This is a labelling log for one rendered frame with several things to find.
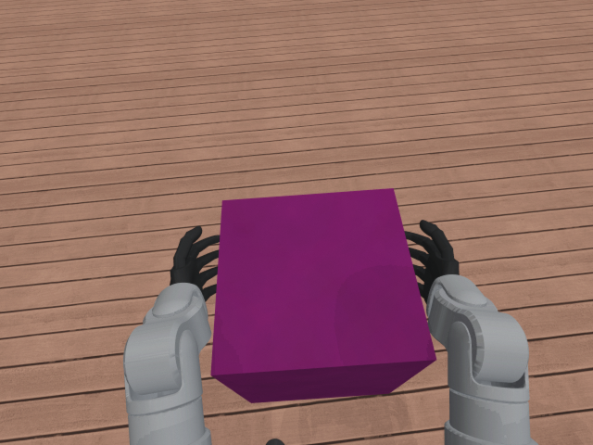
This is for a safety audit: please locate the robot left forearm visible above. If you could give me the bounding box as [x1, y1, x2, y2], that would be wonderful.
[123, 283, 212, 445]

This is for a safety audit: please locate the robot right forearm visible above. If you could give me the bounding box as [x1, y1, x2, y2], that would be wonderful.
[426, 274, 538, 445]

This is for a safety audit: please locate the carton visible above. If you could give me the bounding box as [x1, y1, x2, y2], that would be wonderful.
[211, 188, 436, 403]

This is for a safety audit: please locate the right robot hand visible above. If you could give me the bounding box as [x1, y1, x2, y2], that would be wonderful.
[404, 220, 460, 304]

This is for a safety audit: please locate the left robot hand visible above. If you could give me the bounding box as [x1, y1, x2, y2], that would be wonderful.
[170, 226, 220, 302]

